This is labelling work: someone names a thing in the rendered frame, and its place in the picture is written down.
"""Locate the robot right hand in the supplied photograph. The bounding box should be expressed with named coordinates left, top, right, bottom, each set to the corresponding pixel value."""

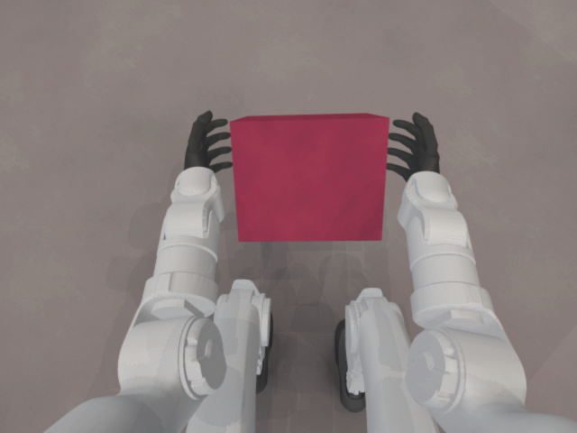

left=386, top=112, right=440, bottom=182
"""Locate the robot left hand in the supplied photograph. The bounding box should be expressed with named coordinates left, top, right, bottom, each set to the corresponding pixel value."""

left=184, top=111, right=233, bottom=173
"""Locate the robot left foot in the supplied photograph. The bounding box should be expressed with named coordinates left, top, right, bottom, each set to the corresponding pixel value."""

left=256, top=312, right=273, bottom=394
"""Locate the robot right foot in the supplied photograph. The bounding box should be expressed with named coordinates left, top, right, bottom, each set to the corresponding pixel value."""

left=334, top=319, right=366, bottom=412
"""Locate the left robot forearm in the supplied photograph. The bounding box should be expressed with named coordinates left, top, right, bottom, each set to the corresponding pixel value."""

left=118, top=167, right=225, bottom=386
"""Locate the carton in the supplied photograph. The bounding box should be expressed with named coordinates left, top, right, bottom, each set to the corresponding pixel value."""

left=230, top=113, right=389, bottom=242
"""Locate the right robot forearm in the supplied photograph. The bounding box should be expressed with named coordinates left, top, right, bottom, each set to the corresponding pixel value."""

left=398, top=171, right=527, bottom=393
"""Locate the robot foot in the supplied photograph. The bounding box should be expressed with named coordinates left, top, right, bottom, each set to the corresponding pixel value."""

left=256, top=312, right=273, bottom=394
left=334, top=319, right=366, bottom=412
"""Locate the robot left upper arm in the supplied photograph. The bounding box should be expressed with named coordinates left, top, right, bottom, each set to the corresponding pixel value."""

left=43, top=315, right=227, bottom=433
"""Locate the robot right upper arm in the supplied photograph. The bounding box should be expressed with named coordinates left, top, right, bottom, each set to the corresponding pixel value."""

left=405, top=326, right=577, bottom=433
